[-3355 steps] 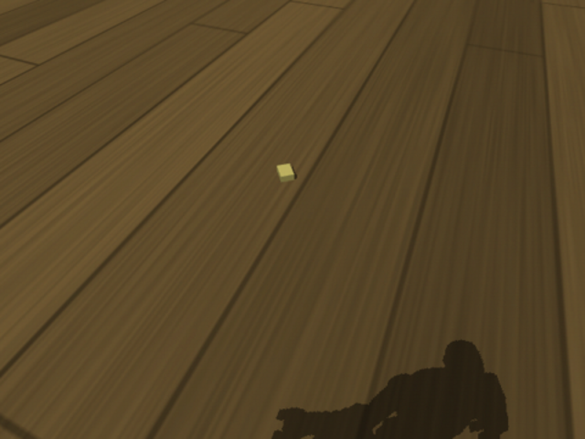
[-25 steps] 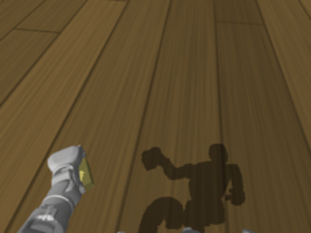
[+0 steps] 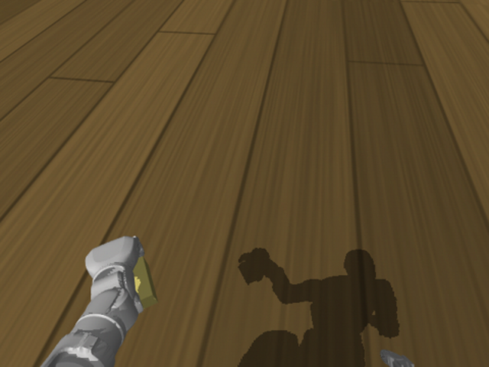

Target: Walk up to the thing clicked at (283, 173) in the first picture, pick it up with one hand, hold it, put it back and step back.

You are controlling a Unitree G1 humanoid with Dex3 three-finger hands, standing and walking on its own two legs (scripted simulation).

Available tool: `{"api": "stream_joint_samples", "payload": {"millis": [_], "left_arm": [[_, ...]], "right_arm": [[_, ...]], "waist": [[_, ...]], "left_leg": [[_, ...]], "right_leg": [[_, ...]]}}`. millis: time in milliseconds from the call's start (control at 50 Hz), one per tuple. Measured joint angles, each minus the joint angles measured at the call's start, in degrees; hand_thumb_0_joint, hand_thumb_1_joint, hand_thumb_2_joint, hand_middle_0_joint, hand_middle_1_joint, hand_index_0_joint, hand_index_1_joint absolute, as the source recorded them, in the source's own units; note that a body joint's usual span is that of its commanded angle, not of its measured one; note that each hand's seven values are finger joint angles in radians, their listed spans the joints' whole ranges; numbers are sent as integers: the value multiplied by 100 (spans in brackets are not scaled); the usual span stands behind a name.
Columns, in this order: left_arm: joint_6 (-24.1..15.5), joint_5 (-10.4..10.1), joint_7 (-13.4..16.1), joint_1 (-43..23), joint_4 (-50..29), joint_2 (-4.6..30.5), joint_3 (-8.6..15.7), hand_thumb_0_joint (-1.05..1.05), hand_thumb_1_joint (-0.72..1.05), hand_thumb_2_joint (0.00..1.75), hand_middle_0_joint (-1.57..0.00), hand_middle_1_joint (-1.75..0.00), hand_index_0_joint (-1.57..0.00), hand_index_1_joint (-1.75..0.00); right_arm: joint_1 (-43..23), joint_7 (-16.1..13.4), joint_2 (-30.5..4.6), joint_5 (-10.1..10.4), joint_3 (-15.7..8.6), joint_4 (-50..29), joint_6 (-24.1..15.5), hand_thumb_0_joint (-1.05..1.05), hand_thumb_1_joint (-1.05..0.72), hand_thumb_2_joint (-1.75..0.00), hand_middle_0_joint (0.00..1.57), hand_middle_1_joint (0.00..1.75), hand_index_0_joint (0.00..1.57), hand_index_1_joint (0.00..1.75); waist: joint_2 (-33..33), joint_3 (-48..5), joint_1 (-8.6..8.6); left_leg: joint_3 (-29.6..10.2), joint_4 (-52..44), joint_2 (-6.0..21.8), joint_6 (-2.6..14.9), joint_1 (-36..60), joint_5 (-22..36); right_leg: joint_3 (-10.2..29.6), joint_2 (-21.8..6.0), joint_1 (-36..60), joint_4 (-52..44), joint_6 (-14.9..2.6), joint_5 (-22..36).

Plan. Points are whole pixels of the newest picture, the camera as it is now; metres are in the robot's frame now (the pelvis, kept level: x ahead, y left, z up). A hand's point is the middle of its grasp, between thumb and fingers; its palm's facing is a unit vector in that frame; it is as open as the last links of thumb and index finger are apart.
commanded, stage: hold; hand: left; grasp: from above
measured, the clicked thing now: (133, 286) +0.33 +0.22 -0.11
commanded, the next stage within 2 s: crouch in 1.62 s
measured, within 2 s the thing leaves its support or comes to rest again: neither
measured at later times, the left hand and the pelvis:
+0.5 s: hand (124, 279) +0.31 +0.21 -0.04, palm faces -0.39 -0.18 -0.90, open 11.1 cm; pelvis +0.00 -0.01 +0.01, yaw +0 degrees
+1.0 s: hand (115, 280) +0.30 +0.22 -0.02, palm faces -0.41 -0.17 -0.90, open 10.9 cm; pelvis +0.00 +0.00 +0.02, yaw +0 degrees
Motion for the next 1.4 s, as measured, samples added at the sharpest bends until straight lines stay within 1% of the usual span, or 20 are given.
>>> {"api": "stream_joint_samples", "payload": {"millis": [140, 320, 540, 720, 1020, 1160, 1280, 1400], "left_arm": [[93, 0, -59, 60, -128, -26, -40, -1, -1, 27, -64, -43, -65, -43], [145, 8, -222, 122, -287, -6, -88, -1, -1, 27, -64, -43, -65, -42], [210, 49, -300, 231, -507, 1, -125, 0, -1, 26, -65, -40, -67, -39], [271, 64, -460, 294, -701, 41, -151, 0, 0, 23, -66, -38, -68, -37], [153, 150, -846, 474, -1122, 205, -175, 0, 2, 18, -69, -33, -71, -32], [180, 174, -942, 443, -1201, 220, -207, 0, 3, 16, -70, -32, -72, -30], [227, 183, -1029, 394, -1179, 224, -215, 0, 4, 15, -70, -31, -72, -30], [191, 210, -1019, 424, -1193, 211, -197, 0, 3, 15, -70, -31, -72, -30]], "right_arm": [[-1, 44, -16, 2, 21, -49, 5, 1, -89, -89, 20, 30, 20, 30], [-1, 79, -36, 9, 46, -85, 20, 1, -89, -89, 20, 30, 20, 30], [-52, 92, -71, 24, 54, -107, 35, 1, -89, -89, 20, 30, 20, 30], [-107, 97, -62, 39, 80, -171, 44, 1, -89, -89, 20, 30, 20, 30], [-132, 53, -18, 55, 108, -301, 85, 1, -89, -89, 20, 30, 20, 30], [-160, 48, -22, 64, 112, -331, 116, 1, -89, -89, 20, 30, 20, 30], [-188, 51, -24, 72, 122, -376, 136, 1, -89, -89, 20, 30, 20, 30], [-165, 59, -24, 61, 105, -406, 138, 1, -89, -89, 20, 30, 20, 30]], "waist": [[19, 43, 41], [30, 109, 69], [47, 173, 100], [37, 213, 116], [77, 236, 191], [83, 235, 228], [71, 256, 218], [64, 285, 233]], "left_leg": [[6, -228, -2, -15, 259, 83], [3, -492, -3, -32, 522, 211], [9, -729, 3, -36, 747, 340], [24, -875, -6, -26, 895, 417], [40, -1016, -19, -6, 1089, 463], [50, -1085, -26, 2, 1164, 492], [57, -1141, -28, 5, 1199, 524], [66, -1162, -22, -1, 1200, 537]], "right_leg": [[-1, 3, 240, -190, -15, 64], [-10, 7, 478, -399, -33, 160], [-9, 19, 691, -617, -39, 281], [2, 13, 838, -770, -33, 367], [16, 3, 1040, -939, -13, 432], [24, -1, 1113, -1010, -6, 466], [30, -2, 1144, -1064, -5, 499], [39, 5, 1138, -1080, -10, 514]]}}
